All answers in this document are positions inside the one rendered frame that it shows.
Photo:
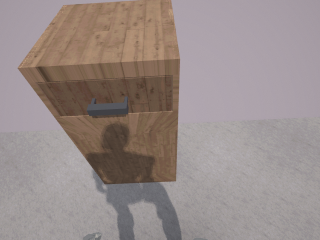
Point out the cabinet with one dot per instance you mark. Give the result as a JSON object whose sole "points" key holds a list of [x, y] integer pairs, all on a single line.
{"points": [[108, 40]]}

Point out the drawer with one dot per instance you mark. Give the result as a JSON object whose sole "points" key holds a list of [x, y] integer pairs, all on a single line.
{"points": [[145, 94]]}

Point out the handle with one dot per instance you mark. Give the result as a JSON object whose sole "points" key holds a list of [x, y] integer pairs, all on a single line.
{"points": [[102, 109]]}

